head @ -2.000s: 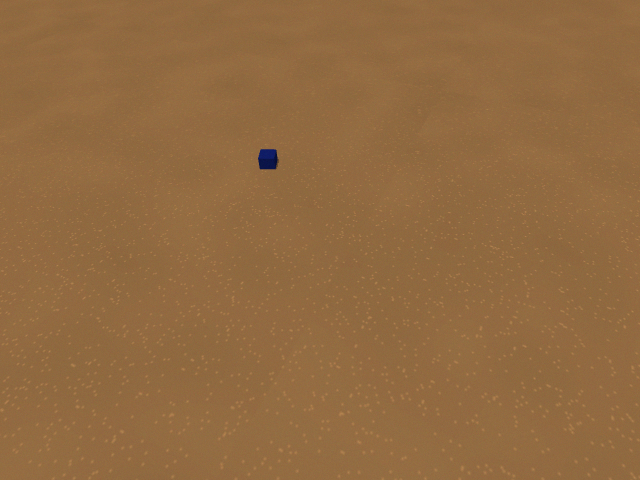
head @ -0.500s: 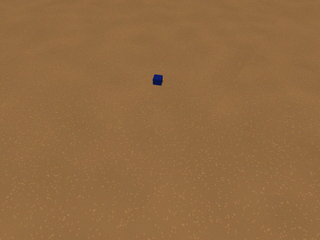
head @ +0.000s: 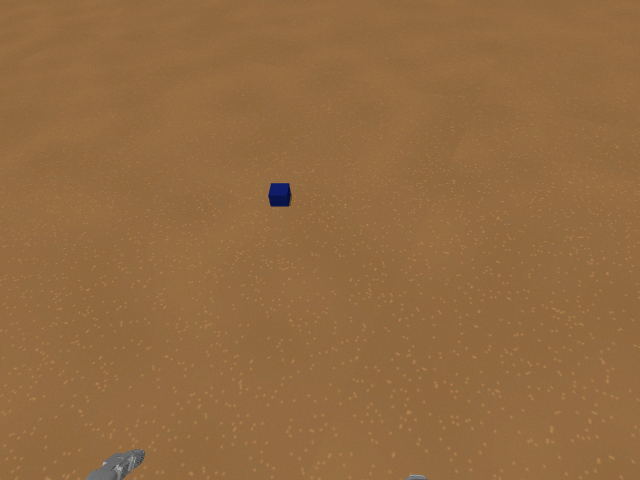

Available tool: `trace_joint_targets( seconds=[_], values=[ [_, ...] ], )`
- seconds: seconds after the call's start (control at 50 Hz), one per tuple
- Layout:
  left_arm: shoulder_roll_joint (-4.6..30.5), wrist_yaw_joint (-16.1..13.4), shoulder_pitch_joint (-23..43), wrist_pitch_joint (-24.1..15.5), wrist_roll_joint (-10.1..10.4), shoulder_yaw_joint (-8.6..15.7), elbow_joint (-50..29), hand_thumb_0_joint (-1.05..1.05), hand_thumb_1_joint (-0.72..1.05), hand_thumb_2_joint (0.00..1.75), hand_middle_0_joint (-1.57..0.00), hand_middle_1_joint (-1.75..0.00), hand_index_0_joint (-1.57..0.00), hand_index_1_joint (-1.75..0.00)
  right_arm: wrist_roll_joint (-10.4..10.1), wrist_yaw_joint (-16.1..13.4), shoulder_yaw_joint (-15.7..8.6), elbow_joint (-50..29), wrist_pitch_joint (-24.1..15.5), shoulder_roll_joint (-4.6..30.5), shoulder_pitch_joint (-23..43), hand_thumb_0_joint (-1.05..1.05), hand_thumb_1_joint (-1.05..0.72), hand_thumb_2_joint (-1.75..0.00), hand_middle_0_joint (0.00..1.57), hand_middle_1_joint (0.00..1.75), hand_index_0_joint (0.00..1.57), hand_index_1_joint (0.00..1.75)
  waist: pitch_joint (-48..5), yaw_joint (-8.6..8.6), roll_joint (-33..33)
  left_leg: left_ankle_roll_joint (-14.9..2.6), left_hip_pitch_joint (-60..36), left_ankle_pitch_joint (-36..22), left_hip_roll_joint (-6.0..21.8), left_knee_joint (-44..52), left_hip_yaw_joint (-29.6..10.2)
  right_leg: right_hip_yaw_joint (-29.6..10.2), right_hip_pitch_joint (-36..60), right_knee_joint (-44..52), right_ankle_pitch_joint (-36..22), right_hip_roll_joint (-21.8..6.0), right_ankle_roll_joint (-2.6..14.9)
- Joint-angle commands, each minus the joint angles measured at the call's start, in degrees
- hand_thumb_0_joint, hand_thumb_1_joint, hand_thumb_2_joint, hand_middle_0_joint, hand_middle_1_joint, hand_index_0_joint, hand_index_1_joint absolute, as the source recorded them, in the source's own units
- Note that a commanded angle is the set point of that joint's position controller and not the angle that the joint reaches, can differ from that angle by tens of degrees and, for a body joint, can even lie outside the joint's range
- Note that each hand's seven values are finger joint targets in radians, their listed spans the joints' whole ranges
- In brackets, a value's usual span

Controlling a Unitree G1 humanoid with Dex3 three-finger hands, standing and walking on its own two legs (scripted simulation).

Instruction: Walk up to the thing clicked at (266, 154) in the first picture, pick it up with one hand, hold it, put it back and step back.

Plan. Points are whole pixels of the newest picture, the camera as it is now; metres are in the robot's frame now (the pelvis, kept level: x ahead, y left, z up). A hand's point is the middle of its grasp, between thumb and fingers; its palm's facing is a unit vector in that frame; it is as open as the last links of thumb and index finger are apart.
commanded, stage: walk up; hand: left
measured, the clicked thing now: (279, 194) +1.42 +0.23 -0.71
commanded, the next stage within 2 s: none
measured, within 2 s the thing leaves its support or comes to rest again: neither
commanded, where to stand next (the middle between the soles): +1.04 -0.04 m, yaw +0 degrees
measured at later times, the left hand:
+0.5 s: hand (153, 402) +0.30 +0.30 -0.15, palm faces -0.05 -0.94 -0.34, open 7.4 cm
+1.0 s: hand (216, 244) +0.58 +0.23 -0.09, palm faces -0.03 -0.91 -0.40, open 7.4 cm
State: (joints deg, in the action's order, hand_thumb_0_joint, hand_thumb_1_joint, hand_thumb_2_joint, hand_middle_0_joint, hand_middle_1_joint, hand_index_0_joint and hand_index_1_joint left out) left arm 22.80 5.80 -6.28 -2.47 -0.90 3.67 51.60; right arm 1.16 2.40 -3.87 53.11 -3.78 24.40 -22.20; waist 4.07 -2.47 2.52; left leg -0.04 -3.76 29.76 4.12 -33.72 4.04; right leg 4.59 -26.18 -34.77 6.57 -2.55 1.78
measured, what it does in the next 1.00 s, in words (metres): walks ahead: left foot, then right foot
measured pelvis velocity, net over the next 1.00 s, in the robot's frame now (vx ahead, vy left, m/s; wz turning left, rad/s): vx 0.49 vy -0.04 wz -0.03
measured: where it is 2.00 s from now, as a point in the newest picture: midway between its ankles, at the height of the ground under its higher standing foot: (348, 291)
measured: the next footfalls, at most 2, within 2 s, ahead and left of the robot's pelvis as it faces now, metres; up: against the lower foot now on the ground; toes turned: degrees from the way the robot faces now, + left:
left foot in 0.40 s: +0.38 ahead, +0.14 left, +0.00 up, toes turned +6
right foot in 0.84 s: +0.57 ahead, -0.16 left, +0.00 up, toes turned -7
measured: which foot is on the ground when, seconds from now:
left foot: down 0.00-0.00, up 0.02-0.38, down 0.40-0.86, up 0.88-1.00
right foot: down 0.00-0.42, up 0.44-0.82, down 0.84-1.00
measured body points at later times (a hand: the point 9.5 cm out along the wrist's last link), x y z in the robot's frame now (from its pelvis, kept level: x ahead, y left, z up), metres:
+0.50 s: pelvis +0.27 +0.02 +0.01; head +0.28 +0.05 +0.46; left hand +0.30 +0.35 -0.12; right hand +0.36 -0.30 -0.07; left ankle +0.34 +0.13 -0.71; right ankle +0.17 -0.11 -0.65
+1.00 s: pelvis +0.49 -0.04 +0.02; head +0.50 -0.08 +0.47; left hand +0.58 +0.27 -0.06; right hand +0.54 -0.36 -0.11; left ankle +0.47 +0.11 -0.64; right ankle +0.53 -0.15 -0.71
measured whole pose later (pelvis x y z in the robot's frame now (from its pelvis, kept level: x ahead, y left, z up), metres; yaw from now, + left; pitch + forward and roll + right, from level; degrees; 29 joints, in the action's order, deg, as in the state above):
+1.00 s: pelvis +0.49 -0.04 +0.02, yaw -2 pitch -3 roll +1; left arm 21.7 3.6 -14.6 -4.8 -0.1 2.5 49.0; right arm -0.1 2.8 -2.7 51.5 -2.8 25.4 -16.6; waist 4.3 1.0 3.7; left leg -1.7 23.6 20.7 2.8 -62.0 -0.7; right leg 4.9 -16.2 -32.6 13.6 -3.2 1.4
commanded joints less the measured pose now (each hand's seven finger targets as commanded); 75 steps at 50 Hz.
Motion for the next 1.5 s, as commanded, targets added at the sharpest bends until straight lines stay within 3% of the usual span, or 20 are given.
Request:
trace_joint_targets(
  seconds=[0.0,0.08,0.28,0.36,0.38,0.4,0.42,0.52,0.68,0.8,0.84,0.88,0.96,1.14,1.22,1.24,1.26,1.28,1.38,1.48],
  values=[
    [21.4,-2.9,-16.1,-2.2,1.6,6.5,-2.4,0.0,0.9,0.9,-0.2,-0.3,-0.2,-0.3,-1.7,-2.0,-2.7,-6.8,-2.0,13.5,0.8,0.0,-0.9,-0.9,0.2,0.3,0.2,0.3,-14.8,9.8,-13.4,-2.24,40.0,-2.2,-2.7,-42.6,-7.4,-40.2,41.8,17.2,10.5,-22.6,14.89],
    [14.3,-3.6,-6.9,-2.8,1.5,3.9,-4.3,0.0,0.9,0.9,-0.2,-0.3,-0.2,-0.3,-1.5,-0.6,-2.3,-4.6,-1.2,11.1,-0.3,0.0,-0.9,-0.9,0.2,0.3,0.2,0.3,-3.2,3.59,-9.9,-2.6,33.1,-12.3,1.7,-31.6,-7.5,-15.3,18.3,19.5,4.4,-12.2,9.96],
    [15.6,-2.2,-9.4,-3.5,0.5,3.8,-7.0,0.0,0.9,0.9,-0.2,-0.3,-0.2,-0.3,0.2,2.2,-3.0,-7.4,-1.7,8.3,10.6,0.0,-0.9,-0.9,0.2,0.3,0.2,0.3,-0.9,5.49,-9.3,0.46,26.7,-24.1,1.5,-0.1,-0.1,-6.8,13.3,19.1,8.9,-9.4,9.74],
    [13.8,-2.5,-9.2,-3.0,0.0,2.4,-7.9,0.0,0.9,0.9,-0.2,-0.3,-0.2,-0.3,0.5,1.0,-5.0,-3.6,-2.6,12.9,-1.2,0.0,-0.9,-0.9,0.2,0.3,0.2,0.3,-6.9,-1.95,1.8,-2.98,2.9,-17.2,-1.6,1.8,0.6,-3.8,4.1,-1.9,0.1,-6.5,6.58],
    [10.4,-2.9,-11.4,-2.8,0.6,1.4,-8.1,0.0,0.9,0.9,-0.2,-0.3,-0.2,-0.3,1.6,0.2,-6.2,-2.6,-2.8,16.9,-8.7,0.0,-0.9,-0.9,0.2,0.3,0.2,0.3,-10.6,-5.46,13.1,-6.11,-3.7,-5.6,6.7,8.9,-11.5,-0.1,-2.2,-20.9,2.9,-1.6,4.07],
    [9.1,-3.3,-13.8,-2.6,1.8,1.3,-8.1,0.0,0.9,0.9,-0.2,-0.3,-0.2,-0.3,1.1,-0.3,-6.9,-4.6,-3.2,20.8,-9.0,0.0,-0.9,-0.9,0.2,0.3,0.2,0.3,-10.5,-4.27,16.7,-10.57,-7.5,0.6,20.9,20.4,-42.6,-3.7,-15.0,-31.3,23.3,8.0,1.17],
    [14.9,-4.2,-12.6,-2.3,1.0,2.1,-6.8,0.0,0.9,0.9,-0.2,-0.3,-0.2,-0.3,-1.0,-0.3,-7.1,-5.5,-2.9,21.0,-5.1,0.0,-0.9,-0.9,0.2,0.3,0.2,0.3,-9.9,-3.17,7.5,-13.8,-3.0,1.0,22.8,21.1,-44.0,-11.0,-13.9,-35.3,22.9,3.5,2.08],
    [13.6,-2.8,-16.2,-1.7,1.2,2.0,-2.1,0.0,0.9,0.9,-0.2,-0.3,-0.2,-0.3,-1.5,-0.7,-3.6,-8.0,-3.2,13.3,4.9,0.0,-0.9,-0.9,0.2,0.3,0.2,0.3,-1.6,2.85,5.6,-10.48,14.2,-17.5,12.5,20.1,-11.8,-9.1,-4.7,-26.6,12.1,-2.7,-0.58],
    [11.3,-0.4,-6.1,-1.6,0.2,2.4,-5.2,0.0,0.9,0.9,-0.2,-0.3,-0.2,-0.3,-1.1,-0.2,-3.9,-9.1,-3.2,14.9,4.7,0.0,-0.9,-0.9,0.2,0.3,0.2,0.3,0.3,1.05,5.2,-11.13,15.7,-14.0,10.1,19.9,-4.7,-2.9,0.3,-3.1,1.3,-4.0,-1.09],
    [14.4,-1.7,-16.4,-2.9,-0.1,4.5,-1.4,0.0,0.9,0.9,-0.2,-0.3,-0.2,-0.3,-0.8,-0.5,-2.4,-9.3,-2.0,11.7,4.4,0.0,-0.9,-0.9,0.2,0.3,0.2,0.3,-6.1,7.56,-6.0,-7.02,23.0,-20.8,5.3,-6.6,0.3,-1.0,25.0,4.5,7.4,0.0,1.08],
    [23.4,-3.0,-22.8,-3.7,0.4,6.4,-1.9,0.0,0.9,0.9,-0.2,-0.3,-0.2,-0.3,-1.6,-0.8,-1.3,-10.5,-1.9,9.3,2.9,0.0,-0.9,-0.9,0.2,0.3,0.2,0.3,-8.5,9.8,-22.0,-2.02,42.9,0.0,-6.0,-33.2,-0.2,-41.9,34.6,21.1,16.0,-22.3,11.31],
    [20.2,-3.6,-15.8,-3.3,1.8,5.2,-3.6,0.0,0.9,0.9,-0.2,-0.3,-0.2,-0.3,-1.7,-1.3,-2.2,-7.6,-0.9,12.7,5.1,0.0,-0.9,-0.9,0.2,0.3,0.2,0.3,-1.8,7.02,-8.7,-2.24,41.0,-4.5,-0.4,-36.8,-9.6,-31.9,23.1,19.9,13.1,-20.4,12.4],
    [15.5,-3.9,-10.8,-3.7,1.1,3.7,-5.4,0.0,0.9,0.9,-0.2,-0.3,-0.2,-0.3,-1.3,0.3,-2.5,-4.5,-0.2,11.5,0.9,0.0,-0.9,-0.9,0.2,0.3,0.2,0.3,-1.5,3.46,-12.1,-1.45,34.9,-13.0,0.7,-26.8,-6.5,-14.1,16.0,20.6,6.7,-12.0,9.51],
    [16.1,-3.6,-12.8,-3.8,0.5,3.9,-7.1,0.0,0.9,0.9,-0.2,-0.3,-0.2,-0.3,-0.1,2.0,-2.3,-7.6,-0.9,8.5,10.3,0.0,-0.9,-0.9,0.2,0.3,0.2,0.3,-1.5,5.48,-9.6,-0.32,30.2,-21.7,0.6,-1.1,-1.5,-5.7,18.2,16.8,1.0,-11.7,9.63],
    [15.4,-3.9,-11.2,-2.9,0.4,3.0,-8.2,0.0,0.9,0.9,-0.2,-0.3,-0.2,-0.3,0.1,1.2,-3.6,-5.2,-1.5,10.7,2.4,0.0,-0.9,-0.9,0.2,0.3,0.2,0.3,-5.4,0.12,-3.3,-2.66,11.1,-19.5,-2.7,3.7,1.2,-2.9,10.8,2.4,-2.9,-9.9,7.0],
    [12.2,-4.0,-14.1,-2.7,0.6,1.7,-8.3,0.0,0.9,0.9,-0.2,-0.3,-0.2,-0.3,0.4,0.6,-4.6,-3.7,-2.0,13.8,-3.0,0.0,-0.9,-0.9,0.2,0.3,0.2,0.3,-8.8,-2.13,5.5,-5.31,1.5,-12.1,0.1,7.3,-4.6,0.6,4.7,-13.0,-3.4,-5.8,4.95],
    [7.9,-3.8,-16.1,-2.6,1.3,0.7,-9.2,0.0,0.9,0.9,-0.2,-0.3,-0.2,-0.3,1.0,-0.2,-6.2,-5.1,-2.3,19.8,-6.2,0.0,-0.9,-0.9,0.2,0.3,0.2,0.3,-10.7,-2.76,17.9,-11.07,-7.1,-5.2,15.7,13.1,-32.1,1.3,-11.1,-28.9,16.1,2.3,1.04],
    [13.8,-4.9,-14.7,-2.0,1.2,2.1,-7.7,0.0,0.9,0.9,-0.2,-0.3,-0.2,-0.3,-1.2,-0.3,-6.5,-6.2,-2.1,20.9,-5.2,0.0,-0.9,-0.9,0.2,0.3,0.2,0.3,-10.7,-3.1,9.8,-16.72,-3.5,-2.4,21.5,18.7,-43.2,-5.3,-12.8,-34.2,25.7,2.2,1.63],
    [13.6,-4.0,-17.6,-1.3,1.1,1.9,-3.3,0.0,0.9,0.9,-0.2,-0.3,-0.2,-0.3,-1.5,-1.0,-3.4,-8.0,-2.3,13.8,3.8,0.0,-0.9,-0.9,0.2,0.3,0.2,0.3,-2.2,2.65,5.8,-11.65,14.6,-19.6,12.3,17.9,-14.9,-7.8,-4.7,-26.9,13.6,-3.5,-0.06],
    [12.2,-2.2,-12.2,-0.9,-0.1,2.2,-4.5,0.0,0.9,0.9,-0.2,-0.3,-0.2,-0.3,-0.7,-0.6,-4.0,-9.1,-2.4,15.4,3.5,0.0,-0.9,-0.9,0.2,0.3,0.2,0.3,-0.3,0.82,7.0,-14.09,15.2,-8.2,11.7,20.7,-12.4,-4.4,-4.4,-13.3,10.6,-4.4,-1.96]
  ],
)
